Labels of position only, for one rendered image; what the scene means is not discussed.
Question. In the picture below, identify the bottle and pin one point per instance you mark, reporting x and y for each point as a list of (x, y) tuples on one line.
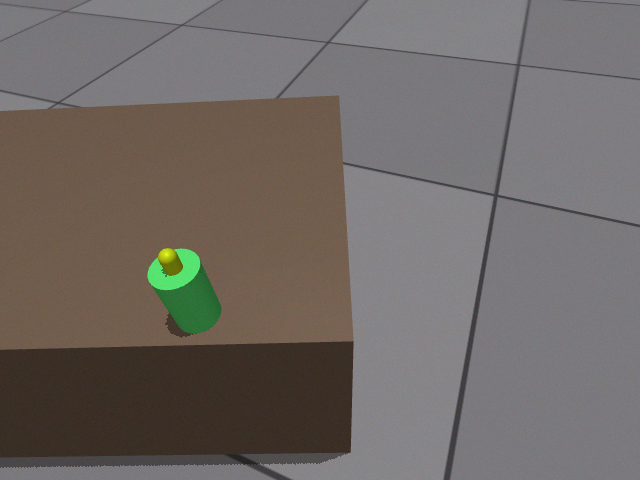
[(180, 281)]

